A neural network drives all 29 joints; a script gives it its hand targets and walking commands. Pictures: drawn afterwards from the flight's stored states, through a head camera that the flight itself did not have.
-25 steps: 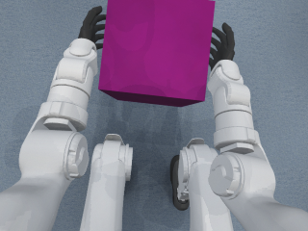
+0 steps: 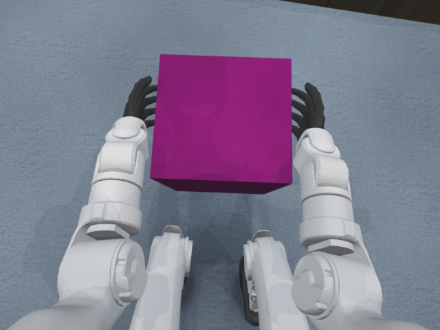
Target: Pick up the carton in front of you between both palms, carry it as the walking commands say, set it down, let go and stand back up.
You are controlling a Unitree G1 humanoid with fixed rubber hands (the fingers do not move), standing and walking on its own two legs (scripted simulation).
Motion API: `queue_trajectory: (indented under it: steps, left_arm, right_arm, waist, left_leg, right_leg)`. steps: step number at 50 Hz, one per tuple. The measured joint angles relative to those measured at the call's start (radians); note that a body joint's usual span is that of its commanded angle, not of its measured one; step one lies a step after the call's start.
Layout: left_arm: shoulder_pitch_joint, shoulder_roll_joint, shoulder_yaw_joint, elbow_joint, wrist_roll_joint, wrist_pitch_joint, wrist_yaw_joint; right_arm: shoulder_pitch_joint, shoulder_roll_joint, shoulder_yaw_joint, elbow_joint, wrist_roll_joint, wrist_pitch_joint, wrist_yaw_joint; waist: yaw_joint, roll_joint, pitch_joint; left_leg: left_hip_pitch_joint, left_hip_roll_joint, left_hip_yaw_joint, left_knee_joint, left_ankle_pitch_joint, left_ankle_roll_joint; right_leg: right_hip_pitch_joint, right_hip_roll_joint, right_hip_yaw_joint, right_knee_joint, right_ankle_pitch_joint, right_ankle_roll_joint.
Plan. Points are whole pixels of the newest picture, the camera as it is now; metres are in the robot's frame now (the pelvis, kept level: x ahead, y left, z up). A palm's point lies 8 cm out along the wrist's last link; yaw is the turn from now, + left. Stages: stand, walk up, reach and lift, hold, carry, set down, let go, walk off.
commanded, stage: reach and lift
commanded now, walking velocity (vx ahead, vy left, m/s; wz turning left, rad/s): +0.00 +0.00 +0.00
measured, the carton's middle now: (222, 138) +0.47 +0.01 -0.12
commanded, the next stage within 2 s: none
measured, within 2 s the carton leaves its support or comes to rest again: neither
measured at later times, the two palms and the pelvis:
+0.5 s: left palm (92, 110) +0.41 +0.16 +0.11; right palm (370, 119) +0.41 -0.14 +0.12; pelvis +0.05 +0.00 +0.14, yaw +1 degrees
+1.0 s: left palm out of the picture +0.36 +0.16 +0.25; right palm out of the picture +0.38 -0.14 +0.26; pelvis +0.09 +0.00 +0.24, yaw +1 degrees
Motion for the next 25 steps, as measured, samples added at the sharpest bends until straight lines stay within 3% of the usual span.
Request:
queue_trajectory:
  steps: [6,18,25]
  left_arm:
    - [0.150,-0.028,-0.019,-0.046,-0.048,-0.025,0.000]
    - [0.303,-0.081,0.017,-0.010,0.019,-0.053,-0.020]
    - [0.406,-0.116,-0.001,-0.067,0.009,-0.066,-0.020]
  right_arm:
    - [0.155,0.030,0.069,-0.053,0.029,-0.018,-0.015]
    - [0.294,0.066,0.070,0.016,-0.021,-0.050,0.000]
    - [0.405,0.073,0.117,-0.051,0.001,-0.053,0.006]
  waist:
    - [0.002,0.024,-0.046]
    - [-0.005,0.017,-0.044]
    - [0.012,0.022,-0.010]
  left_leg:
    - [0.165,-0.007,-0.015,-0.111,-0.004,-0.003]
    - [0.531,0.006,-0.015,-0.355,0.025,0.003]
    - [0.719,0.005,-0.015,-0.503,0.065,0.009]
  right_leg:
    - [0.171,-0.015,-0.011,-0.112,-0.010,-0.013]
    - [0.531,-0.017,-0.004,-0.356,0.026,-0.026]
    - [0.720,-0.027,0.001,-0.505,0.065,-0.027]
